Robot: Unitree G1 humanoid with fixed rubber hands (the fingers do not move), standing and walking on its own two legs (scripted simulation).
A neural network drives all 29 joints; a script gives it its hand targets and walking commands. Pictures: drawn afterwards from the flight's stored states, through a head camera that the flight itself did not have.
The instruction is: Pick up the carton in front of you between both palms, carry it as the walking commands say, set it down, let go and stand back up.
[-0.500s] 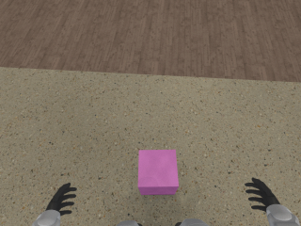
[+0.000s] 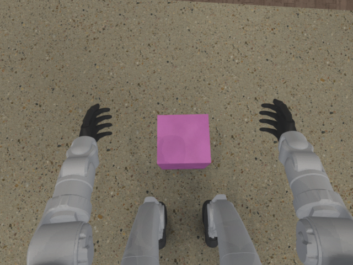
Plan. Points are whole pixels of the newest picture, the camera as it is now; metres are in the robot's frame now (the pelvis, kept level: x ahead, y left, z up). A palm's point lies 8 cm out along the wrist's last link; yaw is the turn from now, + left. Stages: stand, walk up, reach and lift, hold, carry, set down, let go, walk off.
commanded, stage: reach and lift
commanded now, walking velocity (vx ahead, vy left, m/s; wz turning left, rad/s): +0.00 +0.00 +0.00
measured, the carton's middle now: (182, 144) +0.46 +0.00 -0.55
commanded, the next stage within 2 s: none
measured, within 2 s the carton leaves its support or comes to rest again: neither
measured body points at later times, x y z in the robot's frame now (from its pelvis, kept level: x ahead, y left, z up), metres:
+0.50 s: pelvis -0.01 +0.00 -0.09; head +0.30 +0.00 +0.24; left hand +0.49 +0.19 -0.22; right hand +0.48 -0.20 -0.22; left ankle +0.07 +0.12 -0.64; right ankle +0.07 -0.12 -0.64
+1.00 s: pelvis -0.06 +0.00 -0.27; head +0.30 +0.00 +0.00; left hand +0.48 +0.19 -0.44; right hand +0.47 -0.19 -0.44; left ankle +0.06 +0.12 -0.64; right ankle +0.06 -0.12 -0.64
